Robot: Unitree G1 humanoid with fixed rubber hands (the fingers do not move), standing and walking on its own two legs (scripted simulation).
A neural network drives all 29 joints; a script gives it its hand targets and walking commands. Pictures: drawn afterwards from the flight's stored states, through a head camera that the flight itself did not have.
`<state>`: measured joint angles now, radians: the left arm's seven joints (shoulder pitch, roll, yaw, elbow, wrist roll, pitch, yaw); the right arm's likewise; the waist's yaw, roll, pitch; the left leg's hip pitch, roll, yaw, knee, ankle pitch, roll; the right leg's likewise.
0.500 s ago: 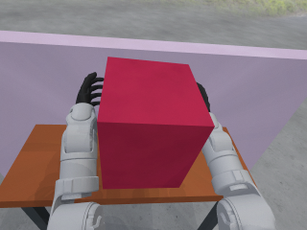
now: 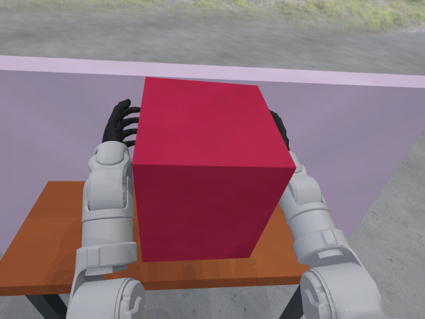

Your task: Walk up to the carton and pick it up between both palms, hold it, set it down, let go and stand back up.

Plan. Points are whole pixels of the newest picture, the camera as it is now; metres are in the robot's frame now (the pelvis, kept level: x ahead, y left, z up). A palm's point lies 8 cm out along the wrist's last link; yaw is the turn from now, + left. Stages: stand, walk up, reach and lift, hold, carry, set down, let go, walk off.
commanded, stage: hold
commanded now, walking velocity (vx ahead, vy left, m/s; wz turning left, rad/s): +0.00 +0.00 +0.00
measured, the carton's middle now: (200, 173) +0.34 +0.00 +0.17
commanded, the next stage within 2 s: none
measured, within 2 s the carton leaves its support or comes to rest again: neither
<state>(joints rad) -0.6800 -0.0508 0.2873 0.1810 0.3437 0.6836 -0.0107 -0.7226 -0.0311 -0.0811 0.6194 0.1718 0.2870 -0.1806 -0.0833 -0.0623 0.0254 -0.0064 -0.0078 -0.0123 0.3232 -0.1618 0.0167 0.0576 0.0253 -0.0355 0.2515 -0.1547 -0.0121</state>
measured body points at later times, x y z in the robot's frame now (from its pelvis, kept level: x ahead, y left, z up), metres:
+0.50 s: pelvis -0.01 +0.00 +0.00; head -0.06 +0.03 +0.45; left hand +0.38 +0.16 +0.23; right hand +0.38 -0.14 +0.21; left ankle +0.02 +0.11 -0.75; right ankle +0.00 -0.11 -0.75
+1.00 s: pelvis +0.00 +0.01 +0.00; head -0.05 +0.04 +0.44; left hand +0.37 +0.16 +0.23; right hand +0.38 -0.14 +0.21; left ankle +0.02 +0.11 -0.75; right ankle +0.00 -0.11 -0.75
